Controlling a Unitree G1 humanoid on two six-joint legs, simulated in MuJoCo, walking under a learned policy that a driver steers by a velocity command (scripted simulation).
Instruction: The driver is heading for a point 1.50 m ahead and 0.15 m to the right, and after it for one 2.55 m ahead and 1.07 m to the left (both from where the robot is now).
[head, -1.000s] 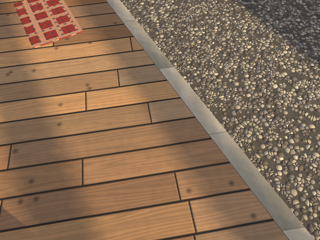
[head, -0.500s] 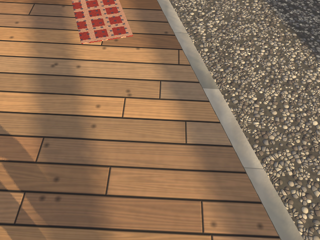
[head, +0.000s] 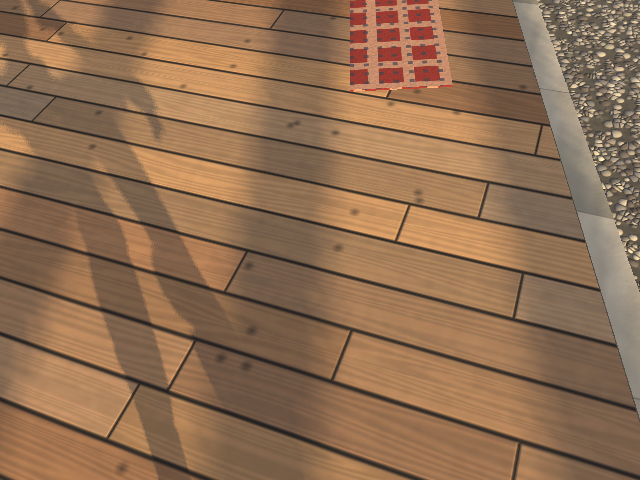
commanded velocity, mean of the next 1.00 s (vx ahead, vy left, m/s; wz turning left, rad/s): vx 0.00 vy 0.00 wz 0.19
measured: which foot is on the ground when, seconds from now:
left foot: up 0.00-0.24, down 0.26-1.00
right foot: down 0.00-0.26, up 0.28-0.60, down 0.62-1.00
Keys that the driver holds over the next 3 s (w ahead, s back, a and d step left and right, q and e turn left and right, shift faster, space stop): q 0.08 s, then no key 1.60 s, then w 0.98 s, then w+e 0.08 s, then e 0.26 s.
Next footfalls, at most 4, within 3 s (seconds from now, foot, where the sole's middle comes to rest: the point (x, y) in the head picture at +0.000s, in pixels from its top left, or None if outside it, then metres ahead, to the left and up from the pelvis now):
0.26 left None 0.01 0.12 -0.78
0.62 right None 0.02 -0.09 -0.78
2.42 right None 0.41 0.04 -0.78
2.94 left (259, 390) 0.68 0.23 -0.78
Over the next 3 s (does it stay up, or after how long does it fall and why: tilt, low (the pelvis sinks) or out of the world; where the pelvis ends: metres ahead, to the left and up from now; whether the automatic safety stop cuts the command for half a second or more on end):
stays up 0.53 0.14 -0.02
